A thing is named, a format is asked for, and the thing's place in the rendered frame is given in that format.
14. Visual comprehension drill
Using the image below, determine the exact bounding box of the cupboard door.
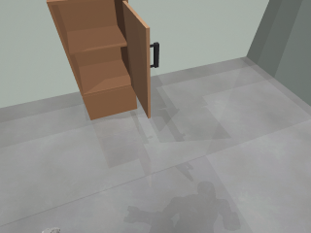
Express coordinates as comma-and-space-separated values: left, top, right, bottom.
122, 0, 151, 118

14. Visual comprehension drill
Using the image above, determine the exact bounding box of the handle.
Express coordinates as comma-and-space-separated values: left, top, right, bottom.
150, 42, 159, 68

